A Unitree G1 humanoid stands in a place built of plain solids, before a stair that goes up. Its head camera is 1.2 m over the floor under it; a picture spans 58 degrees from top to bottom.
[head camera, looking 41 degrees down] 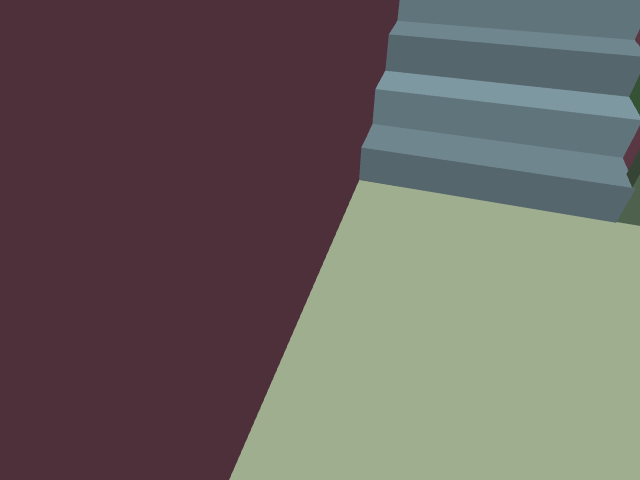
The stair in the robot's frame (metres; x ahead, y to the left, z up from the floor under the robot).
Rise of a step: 0.18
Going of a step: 0.26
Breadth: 1.17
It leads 17 degrees to the right of straight ahead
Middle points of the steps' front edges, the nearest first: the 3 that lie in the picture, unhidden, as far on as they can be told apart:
1.67 -0.75 0.18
1.91 -0.83 0.37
2.16 -0.91 0.55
